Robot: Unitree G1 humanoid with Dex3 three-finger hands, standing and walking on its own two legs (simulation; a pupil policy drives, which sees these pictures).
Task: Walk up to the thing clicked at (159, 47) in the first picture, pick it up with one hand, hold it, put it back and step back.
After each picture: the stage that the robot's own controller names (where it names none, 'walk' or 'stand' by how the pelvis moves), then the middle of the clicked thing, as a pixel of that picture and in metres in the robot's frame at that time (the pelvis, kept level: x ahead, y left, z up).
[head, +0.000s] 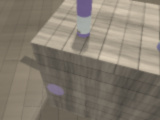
stand; out of the picture +0.58 -0.38 +0.02
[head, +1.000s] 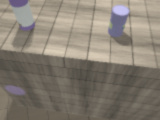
sink last; (117, 21) +0.60 -0.12 +0.05
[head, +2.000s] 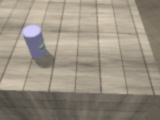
stand; (35, 42) +0.49 +0.21 +0.05
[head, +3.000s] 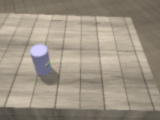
stand; (41, 60) +0.46 +0.19 +0.01
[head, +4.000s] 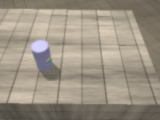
stand; (42, 56) +0.47 +0.18 +0.01
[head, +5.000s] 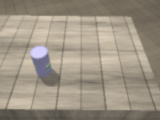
stand; (41, 61) +0.46 +0.18 +0.01
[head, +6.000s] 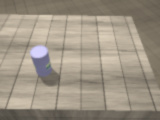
stand; (41, 61) +0.46 +0.18 +0.01
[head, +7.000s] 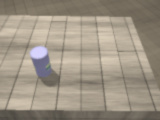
stand; (41, 62) +0.46 +0.18 +0.01
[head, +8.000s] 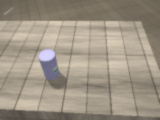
rise first; (49, 64) +0.45 +0.18 +0.01
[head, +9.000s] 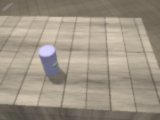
go down; (49, 60) +0.46 +0.18 +0.02
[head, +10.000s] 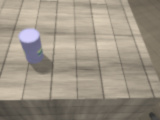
go down; (32, 46) +0.48 +0.16 +0.04
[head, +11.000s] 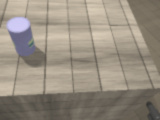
go down; (22, 37) +0.49 +0.17 +0.07
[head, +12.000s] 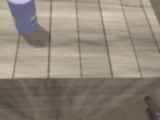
close in; (23, 12) +0.50 +0.16 +0.12
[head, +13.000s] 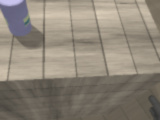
go down; (16, 13) +0.51 +0.16 +0.12
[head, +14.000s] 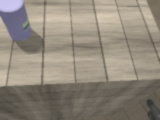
close; (15, 19) +0.49 +0.17 +0.11
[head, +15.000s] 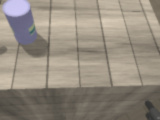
lift; (22, 23) +0.48 +0.16 +0.11
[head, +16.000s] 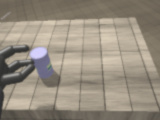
close; (42, 63) +0.46 +0.18 +0.05
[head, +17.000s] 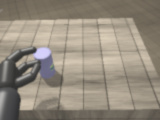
stand; (45, 63) +0.46 +0.17 +0.03
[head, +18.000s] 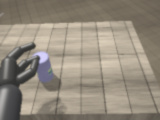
stand; (43, 67) +0.45 +0.18 +0.02
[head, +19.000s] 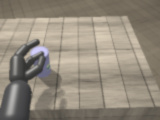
stand; (41, 62) +0.46 +0.17 +0.03
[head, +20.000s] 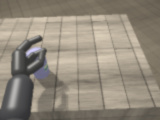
stand; (38, 63) +0.45 +0.18 +0.03
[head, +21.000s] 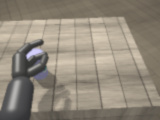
stand; (37, 64) +0.46 +0.18 +0.02
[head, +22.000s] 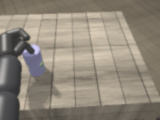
crouch; (34, 61) +0.46 +0.18 +0.03
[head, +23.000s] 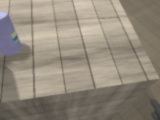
lower; (4, 34) +0.49 +0.18 +0.09
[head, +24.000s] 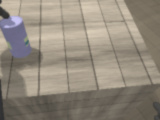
lower; (16, 37) +0.48 +0.17 +0.09
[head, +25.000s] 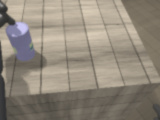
lower; (21, 42) +0.48 +0.17 +0.09
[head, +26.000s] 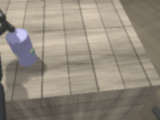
lower; (22, 48) +0.46 +0.17 +0.09
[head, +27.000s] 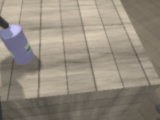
lower; (18, 45) +0.47 +0.17 +0.09
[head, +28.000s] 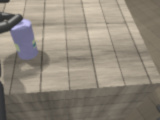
open; (24, 40) +0.48 +0.16 +0.09
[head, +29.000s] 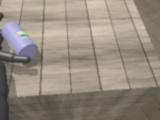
open; (19, 41) +0.47 +0.18 +0.06
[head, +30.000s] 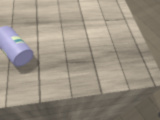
sink last; (13, 46) +0.46 +0.18 +0.06
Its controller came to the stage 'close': yes
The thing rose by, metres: 0.01
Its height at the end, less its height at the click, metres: -0.02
